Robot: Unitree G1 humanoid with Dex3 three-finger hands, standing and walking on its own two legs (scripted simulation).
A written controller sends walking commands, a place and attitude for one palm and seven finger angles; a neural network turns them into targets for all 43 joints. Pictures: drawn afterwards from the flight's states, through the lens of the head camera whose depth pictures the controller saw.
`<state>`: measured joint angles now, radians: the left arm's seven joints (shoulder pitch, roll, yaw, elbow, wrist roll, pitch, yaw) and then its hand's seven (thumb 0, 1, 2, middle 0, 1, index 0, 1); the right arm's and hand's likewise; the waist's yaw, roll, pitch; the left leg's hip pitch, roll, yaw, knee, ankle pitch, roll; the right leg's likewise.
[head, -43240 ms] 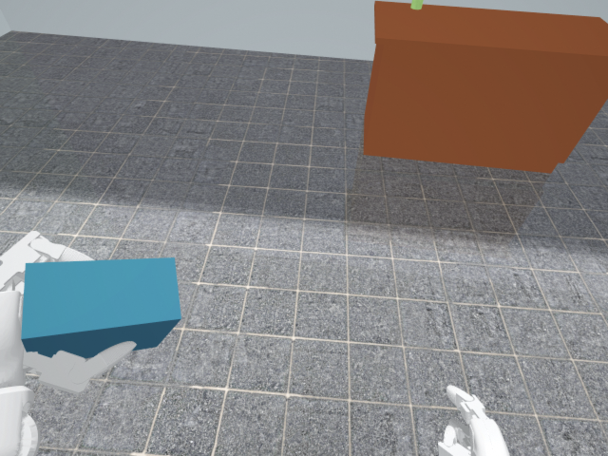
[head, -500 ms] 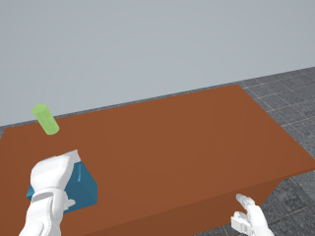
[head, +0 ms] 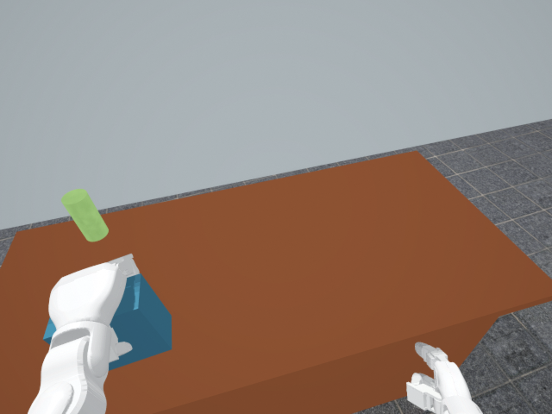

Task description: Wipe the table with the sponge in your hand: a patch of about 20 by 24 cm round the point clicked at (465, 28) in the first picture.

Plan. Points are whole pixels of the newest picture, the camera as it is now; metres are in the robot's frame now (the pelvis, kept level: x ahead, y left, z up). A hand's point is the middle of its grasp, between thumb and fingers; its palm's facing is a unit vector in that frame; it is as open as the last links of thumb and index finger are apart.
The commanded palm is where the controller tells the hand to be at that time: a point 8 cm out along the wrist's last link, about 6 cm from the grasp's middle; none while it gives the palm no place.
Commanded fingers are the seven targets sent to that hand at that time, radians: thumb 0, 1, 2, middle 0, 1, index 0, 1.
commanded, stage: lift the sponge slowly off the table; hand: left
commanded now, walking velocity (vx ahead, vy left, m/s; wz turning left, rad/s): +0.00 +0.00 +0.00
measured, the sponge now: (121, 332) +0.21 +0.28 +0.01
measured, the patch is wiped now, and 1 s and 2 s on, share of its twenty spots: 1.00 1.00 1.00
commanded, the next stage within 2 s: bring the sponge back beside the body in 0.36 s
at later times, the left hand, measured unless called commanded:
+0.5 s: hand (108, 299) +0.23 +0.29 +0.07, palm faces -0.01 -0.13 -0.99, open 10.4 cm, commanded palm +0.20 +0.28 +0.15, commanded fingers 0.00 0.10 1.30 -1.20 -1.60 -1.20 -1.60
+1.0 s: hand (103, 307) +0.20 +0.28 +0.09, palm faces +0.03 -0.14 -0.99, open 10.4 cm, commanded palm +0.17 +0.27 +0.17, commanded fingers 0.00 0.10 1.30 -1.20 -1.60 -1.20 -1.60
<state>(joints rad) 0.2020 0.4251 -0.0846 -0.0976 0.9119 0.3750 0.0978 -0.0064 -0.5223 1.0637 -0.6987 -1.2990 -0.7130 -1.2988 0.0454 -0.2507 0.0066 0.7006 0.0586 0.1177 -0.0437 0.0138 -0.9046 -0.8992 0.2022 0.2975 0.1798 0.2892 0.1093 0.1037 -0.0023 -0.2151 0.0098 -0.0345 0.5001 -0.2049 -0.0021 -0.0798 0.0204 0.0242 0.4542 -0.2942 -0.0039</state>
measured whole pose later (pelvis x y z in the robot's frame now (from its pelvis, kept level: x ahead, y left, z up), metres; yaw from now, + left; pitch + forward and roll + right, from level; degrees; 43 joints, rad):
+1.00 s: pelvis -0.01 +0.00 +0.00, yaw +0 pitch -5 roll -1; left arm 0.22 0.48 -0.07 -0.24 0.89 0.40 -0.01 -0.01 -0.52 1.06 -0.70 -1.30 -0.71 -1.30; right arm 0.04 -0.27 0.02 0.70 0.06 0.12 -0.05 0.01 -0.90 -0.90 0.20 0.30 0.17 0.29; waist 0.11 0.11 0.02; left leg -0.20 0.01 -0.04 0.48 -0.19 0.00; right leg -0.06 0.02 0.02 0.44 -0.28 0.00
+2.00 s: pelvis -0.01 +0.00 +0.00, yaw +0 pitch -6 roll -1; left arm 0.33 0.54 0.00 -0.40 0.85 0.37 0.00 -0.01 -0.52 1.06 -0.70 -1.30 -0.71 -1.30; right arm 0.05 -0.26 0.02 0.68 0.05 0.10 -0.06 0.01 -0.90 -0.90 0.20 0.30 0.18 0.29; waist 0.13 0.12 0.02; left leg -0.20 0.02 -0.04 0.50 -0.19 -0.01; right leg -0.07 0.03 0.02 0.45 -0.28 -0.01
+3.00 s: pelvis -0.08 +0.02 -0.02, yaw +2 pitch +0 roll -5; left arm 0.48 0.44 0.41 -0.63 -0.03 -0.15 0.11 -0.01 -0.54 1.07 -0.70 -1.31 -0.72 -1.30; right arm 0.17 -0.22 0.02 0.53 0.00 -0.08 -0.08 0.01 -0.90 -0.90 0.21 0.30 0.20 0.30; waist 0.03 0.02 0.02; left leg -0.55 0.02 -0.11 0.72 -0.22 0.02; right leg -0.37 0.05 -0.03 0.62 -0.25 0.02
